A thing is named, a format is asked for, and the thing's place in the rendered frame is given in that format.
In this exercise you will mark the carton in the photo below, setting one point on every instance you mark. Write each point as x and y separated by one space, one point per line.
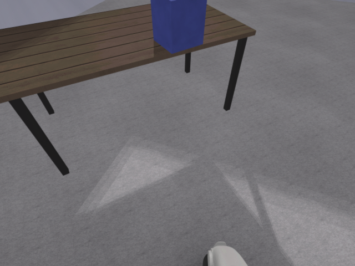
178 24

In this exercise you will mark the robot right thigh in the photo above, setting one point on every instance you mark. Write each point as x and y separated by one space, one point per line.
224 256

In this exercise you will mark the table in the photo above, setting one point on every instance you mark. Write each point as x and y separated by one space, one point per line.
43 56

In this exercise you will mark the right robot shin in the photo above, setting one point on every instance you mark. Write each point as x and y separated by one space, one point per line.
219 243

